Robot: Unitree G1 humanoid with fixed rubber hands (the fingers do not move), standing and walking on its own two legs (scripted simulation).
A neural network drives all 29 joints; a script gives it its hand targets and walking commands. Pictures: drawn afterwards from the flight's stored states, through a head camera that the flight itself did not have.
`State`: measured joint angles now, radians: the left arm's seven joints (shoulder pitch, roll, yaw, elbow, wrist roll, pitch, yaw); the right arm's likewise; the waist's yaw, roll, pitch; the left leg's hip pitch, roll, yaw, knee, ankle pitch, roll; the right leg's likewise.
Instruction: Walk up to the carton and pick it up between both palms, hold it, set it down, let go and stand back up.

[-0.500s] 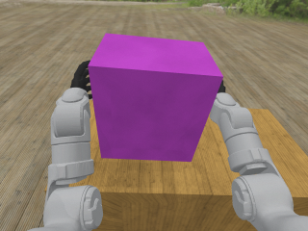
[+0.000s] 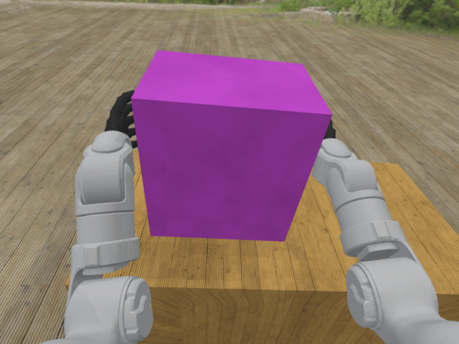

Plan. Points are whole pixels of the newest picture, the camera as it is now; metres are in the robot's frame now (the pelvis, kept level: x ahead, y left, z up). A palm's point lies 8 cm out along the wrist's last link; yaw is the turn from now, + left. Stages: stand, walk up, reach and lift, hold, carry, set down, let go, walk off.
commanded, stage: hold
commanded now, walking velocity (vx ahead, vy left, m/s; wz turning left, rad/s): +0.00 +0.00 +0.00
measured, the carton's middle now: (224, 151) +0.38 +0.00 +0.21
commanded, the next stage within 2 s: none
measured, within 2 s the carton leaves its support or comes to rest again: neither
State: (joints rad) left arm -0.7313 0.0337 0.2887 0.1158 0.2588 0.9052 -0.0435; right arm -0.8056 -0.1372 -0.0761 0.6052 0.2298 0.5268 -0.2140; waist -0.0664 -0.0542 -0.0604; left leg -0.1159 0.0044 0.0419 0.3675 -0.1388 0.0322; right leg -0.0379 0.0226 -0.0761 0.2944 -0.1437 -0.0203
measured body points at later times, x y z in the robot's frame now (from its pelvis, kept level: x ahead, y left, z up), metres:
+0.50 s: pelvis +0.00 +0.00 +0.00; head -0.07 +0.04 +0.44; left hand +0.37 +0.17 +0.24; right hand +0.38 -0.17 +0.23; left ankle +0.05 +0.10 -0.75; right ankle +0.02 -0.10 -0.75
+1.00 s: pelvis +0.00 +0.00 +0.00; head -0.07 +0.03 +0.44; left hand +0.37 +0.17 +0.25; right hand +0.38 -0.17 +0.23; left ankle +0.05 +0.10 -0.75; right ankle +0.02 -0.10 -0.75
